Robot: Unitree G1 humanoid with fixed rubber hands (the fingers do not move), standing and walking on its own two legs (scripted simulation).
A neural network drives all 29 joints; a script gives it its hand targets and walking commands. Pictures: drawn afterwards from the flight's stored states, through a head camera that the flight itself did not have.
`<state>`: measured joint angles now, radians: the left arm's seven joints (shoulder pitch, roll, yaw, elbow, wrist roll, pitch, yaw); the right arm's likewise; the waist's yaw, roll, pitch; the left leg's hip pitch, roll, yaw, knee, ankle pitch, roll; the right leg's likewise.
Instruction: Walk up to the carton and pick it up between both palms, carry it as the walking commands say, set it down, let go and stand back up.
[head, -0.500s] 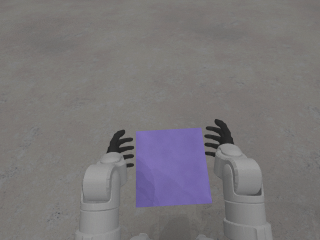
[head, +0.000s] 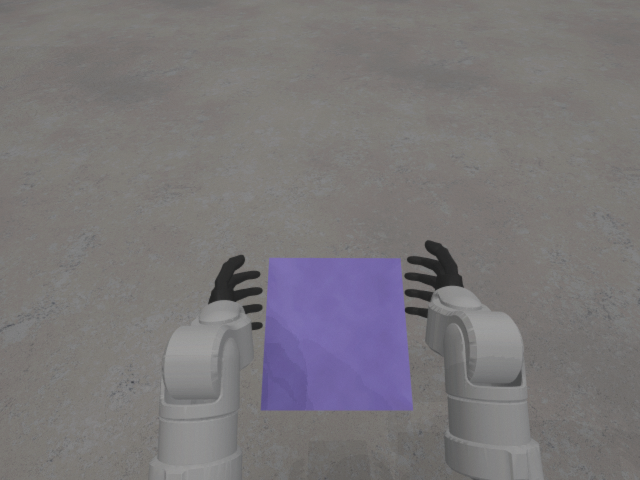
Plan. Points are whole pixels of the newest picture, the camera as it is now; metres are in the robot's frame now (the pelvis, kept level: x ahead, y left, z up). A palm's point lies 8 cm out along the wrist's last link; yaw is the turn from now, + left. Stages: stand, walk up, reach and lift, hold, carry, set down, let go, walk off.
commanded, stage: carry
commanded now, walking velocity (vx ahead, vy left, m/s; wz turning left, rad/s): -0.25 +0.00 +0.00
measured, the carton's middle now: (333, 337) +0.32 +0.02 +0.01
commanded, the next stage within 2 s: none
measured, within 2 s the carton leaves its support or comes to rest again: neither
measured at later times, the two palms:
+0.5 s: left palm out of the picture +0.06 +0.15 +0.09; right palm out of the picture +0.08 -0.10 +0.11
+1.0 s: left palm out of the picture -0.16 +0.15 +0.09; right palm out of the picture -0.15 -0.10 +0.12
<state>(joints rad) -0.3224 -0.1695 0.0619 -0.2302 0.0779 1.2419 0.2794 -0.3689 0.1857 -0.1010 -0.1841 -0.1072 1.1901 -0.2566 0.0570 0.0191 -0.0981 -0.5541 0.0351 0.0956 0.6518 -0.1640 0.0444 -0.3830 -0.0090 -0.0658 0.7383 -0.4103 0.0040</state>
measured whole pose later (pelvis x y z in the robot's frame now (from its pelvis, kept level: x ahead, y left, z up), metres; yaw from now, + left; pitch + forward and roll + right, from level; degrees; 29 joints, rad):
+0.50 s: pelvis -0.22 +0.01 +0.00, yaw +1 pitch +2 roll +0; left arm -0.27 -0.15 0.05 -0.28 0.08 1.24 0.26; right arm -0.33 0.17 -0.06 -0.22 -0.08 1.20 -0.24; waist 0.04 -0.01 -0.02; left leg -0.46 0.05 0.08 0.67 -0.23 0.02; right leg -0.60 -0.02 -0.04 1.07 -0.46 0.01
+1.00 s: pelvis -0.45 +0.02 +0.01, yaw +1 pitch +2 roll +1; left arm -0.29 -0.16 0.06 -0.26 0.11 1.23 0.26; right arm -0.36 0.18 -0.08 -0.22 -0.06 1.19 -0.24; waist -0.03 -0.07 -0.01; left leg -0.35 0.00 0.09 0.66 -0.33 0.03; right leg -0.60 -0.06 -0.05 0.66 -0.25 0.02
